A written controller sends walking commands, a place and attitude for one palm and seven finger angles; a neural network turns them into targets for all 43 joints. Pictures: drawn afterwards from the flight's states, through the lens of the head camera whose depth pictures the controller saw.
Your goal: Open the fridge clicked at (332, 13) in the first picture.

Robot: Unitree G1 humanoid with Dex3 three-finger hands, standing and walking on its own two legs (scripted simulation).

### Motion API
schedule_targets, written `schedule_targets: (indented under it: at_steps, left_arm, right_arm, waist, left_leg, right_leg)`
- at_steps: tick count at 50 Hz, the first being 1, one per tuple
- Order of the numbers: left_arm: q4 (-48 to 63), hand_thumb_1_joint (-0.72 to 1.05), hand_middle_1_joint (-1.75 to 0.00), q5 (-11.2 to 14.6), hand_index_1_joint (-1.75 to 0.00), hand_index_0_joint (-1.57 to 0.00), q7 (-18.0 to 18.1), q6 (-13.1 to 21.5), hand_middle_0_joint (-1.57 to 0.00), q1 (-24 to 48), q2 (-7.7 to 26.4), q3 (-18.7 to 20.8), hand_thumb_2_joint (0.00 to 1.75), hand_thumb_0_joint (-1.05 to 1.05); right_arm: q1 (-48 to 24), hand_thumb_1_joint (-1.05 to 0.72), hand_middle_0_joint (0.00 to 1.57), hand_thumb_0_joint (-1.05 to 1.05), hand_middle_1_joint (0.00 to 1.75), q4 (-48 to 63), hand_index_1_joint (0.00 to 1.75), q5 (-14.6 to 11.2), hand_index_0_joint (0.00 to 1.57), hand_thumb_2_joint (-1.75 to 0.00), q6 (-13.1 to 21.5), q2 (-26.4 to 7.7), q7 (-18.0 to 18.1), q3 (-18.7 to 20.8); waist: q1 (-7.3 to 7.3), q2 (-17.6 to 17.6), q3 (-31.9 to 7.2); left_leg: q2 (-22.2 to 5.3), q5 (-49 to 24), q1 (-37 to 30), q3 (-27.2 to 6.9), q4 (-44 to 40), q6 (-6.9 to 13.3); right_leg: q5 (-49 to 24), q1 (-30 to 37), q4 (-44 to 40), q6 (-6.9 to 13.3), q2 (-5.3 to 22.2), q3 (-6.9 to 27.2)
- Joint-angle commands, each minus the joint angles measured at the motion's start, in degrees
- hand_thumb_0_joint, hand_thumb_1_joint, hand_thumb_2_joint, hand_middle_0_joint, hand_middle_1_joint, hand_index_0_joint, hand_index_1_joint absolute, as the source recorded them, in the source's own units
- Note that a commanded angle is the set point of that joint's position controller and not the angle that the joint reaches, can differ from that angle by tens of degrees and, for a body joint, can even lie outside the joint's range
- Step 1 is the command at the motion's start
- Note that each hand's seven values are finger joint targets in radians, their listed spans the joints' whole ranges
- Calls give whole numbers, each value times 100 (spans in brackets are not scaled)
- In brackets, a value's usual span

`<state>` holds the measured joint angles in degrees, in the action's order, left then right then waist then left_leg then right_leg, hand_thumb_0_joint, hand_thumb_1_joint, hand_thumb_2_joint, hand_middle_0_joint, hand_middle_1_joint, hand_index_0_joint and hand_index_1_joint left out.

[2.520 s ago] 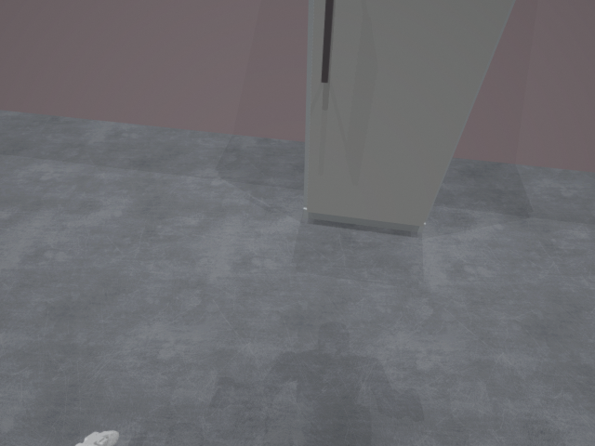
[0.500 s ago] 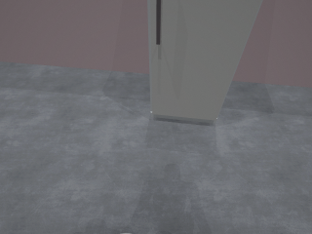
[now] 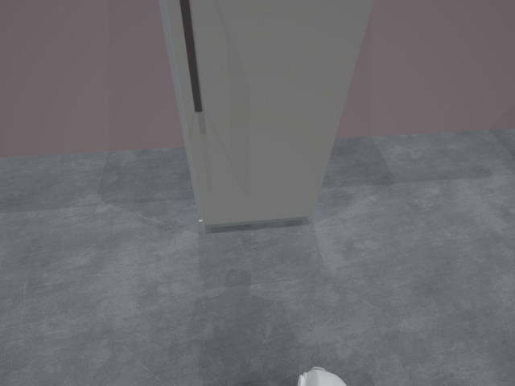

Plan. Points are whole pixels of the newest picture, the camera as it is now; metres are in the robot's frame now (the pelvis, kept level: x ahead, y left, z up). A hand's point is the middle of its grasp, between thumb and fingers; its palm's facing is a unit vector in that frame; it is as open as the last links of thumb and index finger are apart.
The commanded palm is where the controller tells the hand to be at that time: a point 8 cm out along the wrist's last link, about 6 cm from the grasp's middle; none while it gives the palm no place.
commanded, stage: turn to face it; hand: left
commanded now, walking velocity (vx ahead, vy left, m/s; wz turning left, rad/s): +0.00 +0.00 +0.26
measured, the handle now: (187, 16) +0.82 +0.23 +0.20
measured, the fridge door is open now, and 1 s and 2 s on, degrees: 0 0 0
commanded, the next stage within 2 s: take the last steps up to it in 0.48 s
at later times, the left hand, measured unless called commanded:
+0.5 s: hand (163, 369) +0.18 +0.19 -0.19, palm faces +0.12 -0.98 -0.16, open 7.2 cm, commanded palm none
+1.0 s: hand out of the picture +0.08 +0.16 -0.17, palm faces +0.26 -0.95 -0.14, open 7.4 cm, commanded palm none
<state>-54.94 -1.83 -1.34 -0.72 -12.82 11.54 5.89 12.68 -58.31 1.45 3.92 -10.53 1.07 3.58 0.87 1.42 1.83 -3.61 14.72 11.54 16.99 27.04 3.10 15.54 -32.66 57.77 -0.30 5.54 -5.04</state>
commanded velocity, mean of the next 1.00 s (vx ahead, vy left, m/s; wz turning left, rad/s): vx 0.13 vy -0.02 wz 0.16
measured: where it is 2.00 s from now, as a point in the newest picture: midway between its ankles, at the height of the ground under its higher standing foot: (248, 351)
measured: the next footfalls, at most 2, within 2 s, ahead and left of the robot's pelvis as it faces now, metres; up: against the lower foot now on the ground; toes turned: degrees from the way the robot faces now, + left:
right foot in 0.16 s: +0.16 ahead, -0.14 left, +0.00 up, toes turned -9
left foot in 0.42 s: +0.14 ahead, +0.11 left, +0.00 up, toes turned +11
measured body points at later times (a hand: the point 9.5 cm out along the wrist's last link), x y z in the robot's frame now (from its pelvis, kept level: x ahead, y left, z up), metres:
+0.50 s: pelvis +0.11 +0.01 -0.01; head +0.13 +0.04 +0.44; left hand +0.17 +0.24 -0.17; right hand +0.11 -0.20 -0.16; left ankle +0.10 +0.10 -0.74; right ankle +0.11 -0.13 -0.73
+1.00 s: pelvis +0.18 +0.02 +0.00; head +0.19 +0.03 +0.45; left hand +0.06 +0.21 -0.16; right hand +0.28 -0.21 -0.14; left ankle +0.20 +0.14 -0.71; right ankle +0.14 -0.11 -0.74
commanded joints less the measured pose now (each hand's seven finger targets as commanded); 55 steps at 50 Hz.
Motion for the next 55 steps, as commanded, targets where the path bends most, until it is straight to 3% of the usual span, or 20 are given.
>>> schedule_targets:
  at_steps: [1,6,7,9,11,13,19,20,22,23,26,29,35,38,39,42,51,52,54,55]
  left_arm:
    - [364,90,-30,-30,-30,-20,-43,5,-20,26,-58,-109,90,0]
    - [140,90,-30,-28,-30,-20,86,158,-20,-215,91,-232,90,0]
    - [-9,90,-30,-25,-30,-20,139,235,-20,-491,365,-213,90,0]
    - [-232,90,-30,58,-30,-20,240,330,-20,-1071,1064,-160,90,0]
    - [-227,90,-30,69,-30,-20,302,344,-20,-536,968,-176,90,0]
    - [-128,90,-30,45,-30,-20,337,279,-20,62,776,-236,90,0]
    - [-141,90,-30,107,-30,-20,342,106,-20,371,552,-210,90,0]
    - [-90,90,-30,140,-30,-20,331,65,-20,327,421,-198,90,0]
    - [51,90,-30,177,-30,-20,294,-23,-20,227,52,-244,90,0]
    - [53,90,-30,137,-30,-20,305,-38,-20,444,102,-225,90,0]
    - [-50,90,-30,147,-30,-20,270,20,-20,373,104,-237,90,0]
    - [-99,90,-30,159,-30,-20,264,48,-20,360,34,-276,90,0]
    - [-532,90,-30,73,-30,-20,205,187,-20,-508,55,-335,90,0]
    - [-722,90,-30,9,-30,-20,241,220,-20,-1139,895,-179,90,0]
    - [-763,90,-30,24,-30,-20,263,236,-20,-1427,878,-142,90,0]
    - [-712,90,-30,4,-30,-20,271,327,-20,-1132,501,-233,90,0]
    - [-874,90,-30,56,-30,-20,221,390,-20,-1170,480,-211,90,0]
    - [-892,90,-30,72,-30,-20,207,372,-20,-1199,340,-244,90,0]
    - [-607,90,-30,83,-30,-20,130,363,-20,-1112,-90,-312,90,0]
    - [-529,90,-30,30,-30,-20,173,304,-20,-858,63,-275,90,0]
  right_arm:
    - [391,-90,20,0,30,175,30,37,20,-90,42,-727,5,98]
    - [614,-90,20,0,30,-59,30,35,20,-90,-103,-684,-11,-3]
    - [711,-90,20,0,30,-107,30,-10,20,-90,-95,-522,-31,-56]
    - [818,-90,20,0,30,-17,30,-83,20,-90,-158,-151,-20,-168]
    - [643,-90,20,0,30,-72,30,-99,20,-90,-264,-244,41,-169]
    - [761,-90,20,0,30,-234,30,-104,20,-90,-343,-149,33,-170]
    - [1258,-90,20,0,30,-423,30,-58,20,-90,-411,24,-26,-187]
    - [1353,-90,20,0,30,-447,30,-42,20,-90,-374,-70,-33,-164]
    - [1149,-90,20,0,30,-288,30,10,20,-90,-323,-618,8,-57]
    - [1016,-90,20,0,30,-305,30,25,20,-90,-305,-601,67,-45]
    - [826,-90,20,0,30,-314,30,9,20,-90,-250,-581,144,-35]
    - [745,-90,20,0,30,-306,30,-5,20,-90,-277,-692,144,26]
    - [502,-90,20,0,30,-327,30,-38,20,-90,-280,-609,64,25]
    - [120,-90,20,0,30,-23,30,-44,20,-90,-286,-193,-48,-87]
    - [-351,-90,20,0,30,132,30,-5,20,-90,-351,-397,-83,-35]
    - [-345,-90,20,0,30,89,30,5,20,-90,-323,-359,-171,12]
    - [178,-90,20,0,30,18,30,-31,20,-90,-148,-130,-193,-51]
    - [671,-90,20,0,30,-167,30,-23,20,-90,-96,-313,-141,-17]
    - [1930,-90,20,0,30,-407,30,32,20,-90,-76,-1348,-18,228]
    - [1824,-90,20,0,30,-483,30,33,20,-90,-102,-1272,38,199]
  waist:
    - [-124,-601,312]
    - [45,-468,-153]
    - [174,-98,-425]
    - [284,911,-958]
    - [203,1144,-867]
    - [-47,497,-591]
    - [-275,538,-166]
    - [-295,4,-174]
    - [-187,-1754,86]
    - [-275,-1968,274]
    - [-215,-1201,-127]
    - [-264,-807,-410]
    - [-4,-625,-371]
    - [288,1356,300]
    - [519,1582,606]
    - [116,516,861]
    - [-240,340,328]
    - [-431,-108,94]
    - [-806,-2048,-412]
    - [-790,-1847,-245]
  left_leg:
    - [-1638,-1024,249,-946,-1328,576]
    - [-1216,-1982,-15,-777,-26,181]
    - [-957,-1690,329,-643,627,-76]
    - [-128,1972,1468,-699,2332,-483]
    - [-247,2097,1570,-1385,2981,-477]
    - [-276,1634,1236,-1497,2758,-508]
    - [-125,-13,62,-1012,547,-557]
    - [-228,-532,-187,-1182,67,-505]
    - [-1353,-1265,431,-2833,-1022,140]
    - [-1448,-1787,417,-3166,-1244,420]
    - [-1434,-3911,-736,-2889,-691,736]
    - [-1250,-4416,-1233,-2487,-480,685]
    - [-801,-1005,-353,-2269,-435,313]
    - [254,1599,1939,-1177,1300,-250]
    - [110,1777,2279,-1383,2240,-212]
    - [-199,877,2397,-1516,3050,-237]
    - [75,-236,-106,-729,396,-277]
    - [-3,-144,-924,-860,24,-260]
    - [-2098,628,-1899,-3849,-1316,525]
    - [-2258,1132,-1488,-4025,-1661,592]
  right_leg:
    - [-268,544,-1212,-80,60,24]
    - [-834,2057,-2849,13,-340,-351]
    - [-1548,2875,-3119,122,10,34]
    - [-4314,3844,-3359,1165,1930,1739]
    - [-4485,3445,-3472,1366,1823,1551]
    - [-3578,2778,-3586,1124,1537,843]
    - [-858,1653,-3468,481,914,-31]
    - [-425,1439,-3086,275,723,-172]
    - [643,1354,-2141,-213,-81,-450]
    - [1148,1155,-1465,-194,-173,-237]
    - [1488,600,-832,-181,-59,202]
    - [1246,759,-1322,-205,-138,171]
    - [-23,2313,-3414,-90,-303,-104]
    - [1894,3119,-4780,798,1504,2277]
    - [2466,2775,-5195,1028,1670,2796]
    - [1250,2435,-4962,965,1353,1805]
    - [9,1683,-3997,646,708,401]
    - [-138,1400,-3225,527,477,245]
    - [1741,-75,-253,93,-463,-343]
    - [1734,-306,651,198,-309,210]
